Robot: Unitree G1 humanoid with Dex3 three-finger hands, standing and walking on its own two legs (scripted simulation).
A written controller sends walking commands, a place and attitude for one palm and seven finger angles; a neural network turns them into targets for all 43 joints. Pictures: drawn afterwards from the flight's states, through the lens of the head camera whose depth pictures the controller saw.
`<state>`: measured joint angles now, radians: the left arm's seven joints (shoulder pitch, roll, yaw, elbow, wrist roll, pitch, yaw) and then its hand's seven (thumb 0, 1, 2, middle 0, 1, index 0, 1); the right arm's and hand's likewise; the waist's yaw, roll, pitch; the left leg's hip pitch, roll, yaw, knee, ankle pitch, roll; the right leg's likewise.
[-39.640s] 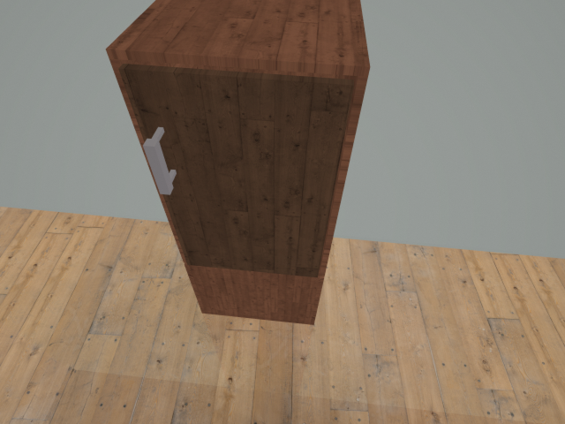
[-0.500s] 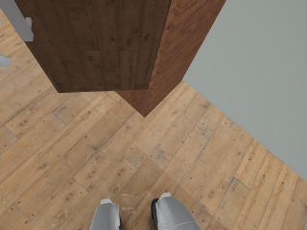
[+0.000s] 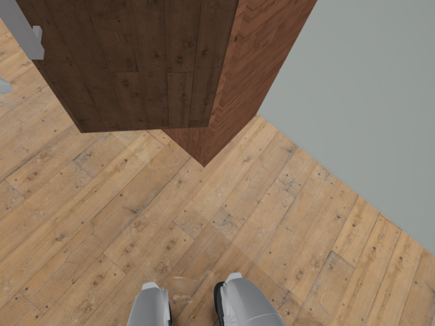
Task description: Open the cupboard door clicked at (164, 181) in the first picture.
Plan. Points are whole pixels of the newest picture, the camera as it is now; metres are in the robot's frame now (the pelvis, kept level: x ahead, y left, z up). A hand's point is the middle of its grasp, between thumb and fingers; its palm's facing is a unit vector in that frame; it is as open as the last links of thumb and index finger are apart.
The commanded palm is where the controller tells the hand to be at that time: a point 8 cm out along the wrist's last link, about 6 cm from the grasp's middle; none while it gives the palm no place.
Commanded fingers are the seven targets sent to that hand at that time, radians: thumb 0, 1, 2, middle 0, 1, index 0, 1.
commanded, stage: move the hooked fingers beside the handle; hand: left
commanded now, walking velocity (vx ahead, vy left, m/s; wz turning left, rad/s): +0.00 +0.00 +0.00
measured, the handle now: (18, 13) +0.61 +0.25 +0.10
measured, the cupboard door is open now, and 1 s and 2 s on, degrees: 49 49 49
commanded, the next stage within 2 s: slide the fingers in behind the handle in 0.16 s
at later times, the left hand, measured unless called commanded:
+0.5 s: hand out of the picture +0.54 +0.29 +0.10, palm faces +0.03 -1.00 +0.02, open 14.0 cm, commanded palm +0.53 +0.31 +0.09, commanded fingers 0.00 -0.50 0.30 -0.30 -1.20 -0.30 -1.20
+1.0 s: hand (14, 46) +0.54 +0.24 +0.10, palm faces +0.05 -1.00 +0.00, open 14.0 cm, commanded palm +0.53 +0.28 +0.09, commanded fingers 0.00 -0.50 0.30 -0.30 -1.20 -0.30 -1.20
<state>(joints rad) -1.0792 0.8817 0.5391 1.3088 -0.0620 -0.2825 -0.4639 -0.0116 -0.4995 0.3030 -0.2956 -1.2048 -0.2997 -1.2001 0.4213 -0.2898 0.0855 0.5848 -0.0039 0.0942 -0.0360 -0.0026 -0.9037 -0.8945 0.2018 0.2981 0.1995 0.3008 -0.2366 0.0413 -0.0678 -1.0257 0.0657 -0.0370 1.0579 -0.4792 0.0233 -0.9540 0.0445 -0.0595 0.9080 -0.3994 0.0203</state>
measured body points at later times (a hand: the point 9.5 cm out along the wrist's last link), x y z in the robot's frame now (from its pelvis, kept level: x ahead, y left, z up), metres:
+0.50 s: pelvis +0.00 +0.01 +0.00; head +0.17 +0.05 +0.41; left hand +0.53 +0.34 +0.10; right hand -0.03 -0.26 -0.09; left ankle +0.00 +0.10 -0.67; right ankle +0.01 -0.14 -0.67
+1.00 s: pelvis +0.00 +0.00 +0.00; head +0.16 +0.03 +0.42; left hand +0.54 +0.30 +0.10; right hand -0.03 -0.26 -0.09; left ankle +0.00 +0.10 -0.67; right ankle +0.01 -0.14 -0.67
